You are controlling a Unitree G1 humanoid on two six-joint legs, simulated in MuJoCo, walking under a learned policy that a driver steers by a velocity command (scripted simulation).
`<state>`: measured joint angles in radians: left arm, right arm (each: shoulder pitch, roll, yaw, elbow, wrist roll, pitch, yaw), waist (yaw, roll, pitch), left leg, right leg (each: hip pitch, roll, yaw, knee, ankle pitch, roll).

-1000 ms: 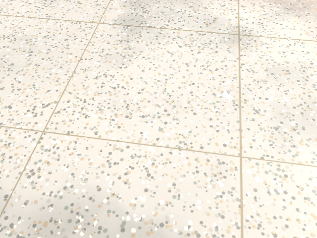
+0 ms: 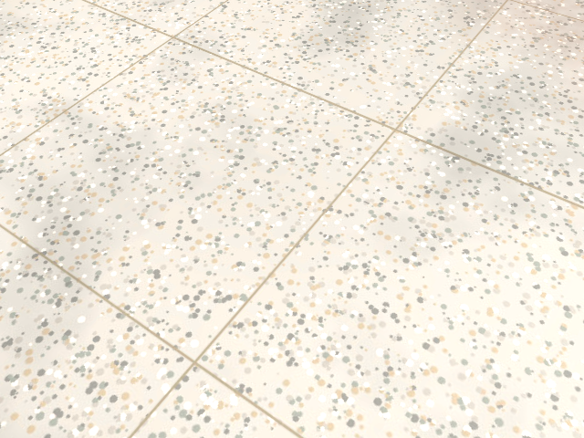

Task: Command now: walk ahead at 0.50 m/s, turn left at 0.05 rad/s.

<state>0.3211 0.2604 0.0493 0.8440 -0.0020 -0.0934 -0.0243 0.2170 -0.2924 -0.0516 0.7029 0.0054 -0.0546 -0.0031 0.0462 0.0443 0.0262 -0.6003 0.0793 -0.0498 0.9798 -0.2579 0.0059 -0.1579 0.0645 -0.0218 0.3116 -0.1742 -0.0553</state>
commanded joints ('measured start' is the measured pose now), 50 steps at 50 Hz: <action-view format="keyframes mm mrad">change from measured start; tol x32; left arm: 1 -47 169 37 -63 -11 -13 10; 50 -41 199 65 -214 -13 33 34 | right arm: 1 -64 -34 -1 -82 -7 -20 3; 50 -141 -74 -18 -28 -22 -45 5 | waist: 1 -10 -111 1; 12 -141 -108 -163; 14 -145 288 -435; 31 -110 -10 62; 39 -12 -348 -306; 50 -29 -87 -29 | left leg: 1 -40 30 2 -179 155 -18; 12 569 1 -25 -513 217 71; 14 1021 363 -637 -615 -26 254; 20 470 190 -139 -810 128 177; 31 574 200 182 -842 306 150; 37 599 163 290 -318 861 63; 39 -84 -97 163 329 -337 -48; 50 -3 -3 -5 -180 190 -78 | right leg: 1 10 -250 192 -179 210 -171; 10 92 -285 249 -24 243 -102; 16 -624 -124 134 951 -290 35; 33 -501 -162 1 342 110 6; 37 -55 -7 -100 263 25 -95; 40 551 -398 838 -27 -285 -352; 50 -71 -183 281 -94 224 -210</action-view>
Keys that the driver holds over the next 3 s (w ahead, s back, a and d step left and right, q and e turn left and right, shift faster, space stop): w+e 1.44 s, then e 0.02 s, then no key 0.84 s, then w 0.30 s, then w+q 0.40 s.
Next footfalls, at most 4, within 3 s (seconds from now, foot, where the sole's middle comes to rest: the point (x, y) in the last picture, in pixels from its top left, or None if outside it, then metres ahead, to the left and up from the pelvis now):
0.24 left None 0.31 0.15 -0.78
0.76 right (401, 426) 0.52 -0.17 -0.78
1.24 left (378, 292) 0.87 -0.14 -0.78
1.70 right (513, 304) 0.85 -0.49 -0.78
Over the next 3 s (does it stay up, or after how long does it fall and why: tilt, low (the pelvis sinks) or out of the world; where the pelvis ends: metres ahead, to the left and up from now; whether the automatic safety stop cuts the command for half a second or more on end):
stays up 1.08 -0.56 -0.03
